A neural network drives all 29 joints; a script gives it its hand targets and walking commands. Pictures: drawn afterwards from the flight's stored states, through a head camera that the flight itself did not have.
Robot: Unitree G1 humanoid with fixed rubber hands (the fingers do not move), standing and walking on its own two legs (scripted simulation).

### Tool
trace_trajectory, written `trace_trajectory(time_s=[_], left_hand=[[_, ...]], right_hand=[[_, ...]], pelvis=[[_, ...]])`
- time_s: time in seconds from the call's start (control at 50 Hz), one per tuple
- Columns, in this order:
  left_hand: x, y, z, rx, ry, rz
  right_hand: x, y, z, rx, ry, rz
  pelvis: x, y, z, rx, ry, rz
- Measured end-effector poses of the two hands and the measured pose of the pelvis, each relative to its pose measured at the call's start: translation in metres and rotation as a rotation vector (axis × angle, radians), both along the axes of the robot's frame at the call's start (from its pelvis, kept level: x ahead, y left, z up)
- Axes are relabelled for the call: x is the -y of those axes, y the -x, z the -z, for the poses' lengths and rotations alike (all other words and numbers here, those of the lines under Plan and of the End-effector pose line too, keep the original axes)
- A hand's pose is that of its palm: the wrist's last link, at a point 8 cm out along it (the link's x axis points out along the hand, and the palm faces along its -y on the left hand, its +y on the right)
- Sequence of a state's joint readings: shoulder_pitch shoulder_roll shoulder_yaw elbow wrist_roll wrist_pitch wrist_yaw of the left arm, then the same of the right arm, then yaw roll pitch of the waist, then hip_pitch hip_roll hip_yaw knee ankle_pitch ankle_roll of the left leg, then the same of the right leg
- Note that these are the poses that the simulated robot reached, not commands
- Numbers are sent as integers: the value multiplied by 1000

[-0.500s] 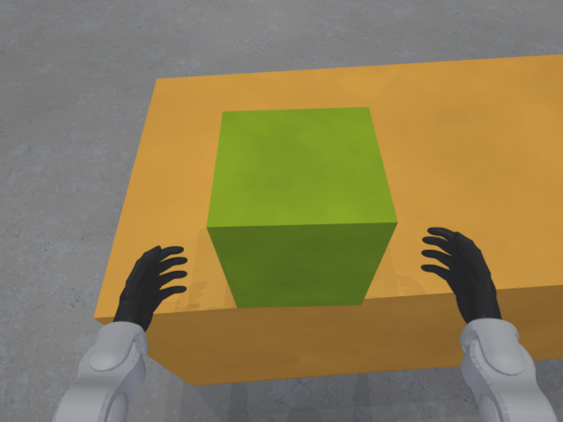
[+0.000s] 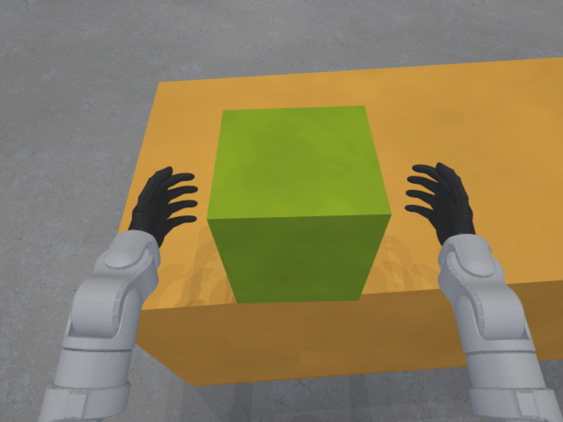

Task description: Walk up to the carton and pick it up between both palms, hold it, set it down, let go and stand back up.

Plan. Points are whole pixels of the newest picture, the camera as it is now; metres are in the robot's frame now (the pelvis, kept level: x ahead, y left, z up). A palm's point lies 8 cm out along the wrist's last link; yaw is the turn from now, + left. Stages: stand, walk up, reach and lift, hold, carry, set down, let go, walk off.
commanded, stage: reach and lift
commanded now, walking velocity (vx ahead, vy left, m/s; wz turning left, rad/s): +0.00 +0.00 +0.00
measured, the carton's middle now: (295, 212) +0.42 +0.00 +0.03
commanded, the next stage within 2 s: none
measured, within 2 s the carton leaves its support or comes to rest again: neither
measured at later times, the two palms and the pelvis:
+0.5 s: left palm (152, 168) +0.40 +0.18 +0.16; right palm (446, 168) +0.40 -0.19 +0.15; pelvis +0.00 +0.00 +0.00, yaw +0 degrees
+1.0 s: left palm (152, 163) +0.42 +0.19 +0.15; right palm (441, 168) +0.42 -0.20 +0.13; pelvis +0.00 +0.00 +0.00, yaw +0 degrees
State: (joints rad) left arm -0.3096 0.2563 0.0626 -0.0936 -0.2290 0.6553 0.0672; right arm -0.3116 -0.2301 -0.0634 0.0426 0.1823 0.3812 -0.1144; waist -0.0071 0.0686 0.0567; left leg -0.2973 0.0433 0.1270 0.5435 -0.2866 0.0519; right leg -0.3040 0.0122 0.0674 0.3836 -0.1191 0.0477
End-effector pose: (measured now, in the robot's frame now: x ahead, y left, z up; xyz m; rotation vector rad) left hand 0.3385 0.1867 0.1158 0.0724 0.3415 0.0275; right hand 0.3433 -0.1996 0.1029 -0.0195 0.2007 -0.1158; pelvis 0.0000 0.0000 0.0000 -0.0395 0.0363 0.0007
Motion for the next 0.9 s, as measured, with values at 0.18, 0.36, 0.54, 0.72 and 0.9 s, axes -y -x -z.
trace_trajectory(time_s=[0.18, 0.36, 0.54, 0.72, 0.9], left_hand=[[5, -23, -19, 20, 11, 0], [7, -46, -34, 24, 14, -7], [5, -63, -50, 19, 8, -27], [4, -79, -63, 20, 14, -53], [-3, -85, -50, 9, 21, -86]], right_hand=[[-2, -23, -18, 11, 0, -2], [-3, -43, -32, 1, 8, -2], [-9, -61, -51, 5, 5, -12], [-14, -76, -68, -14, -2, -18], [-11, -78, -51, -97, -8, -2]], pelvis=[[0, 1, 0, 2, 0, 0], [0, 1, 0, 1, 0, 0], [0, 1, 0, 1, 0, 0], [0, 1, 0, 1, 0, 0], [0, 0, 0, 0, 0, 0]])
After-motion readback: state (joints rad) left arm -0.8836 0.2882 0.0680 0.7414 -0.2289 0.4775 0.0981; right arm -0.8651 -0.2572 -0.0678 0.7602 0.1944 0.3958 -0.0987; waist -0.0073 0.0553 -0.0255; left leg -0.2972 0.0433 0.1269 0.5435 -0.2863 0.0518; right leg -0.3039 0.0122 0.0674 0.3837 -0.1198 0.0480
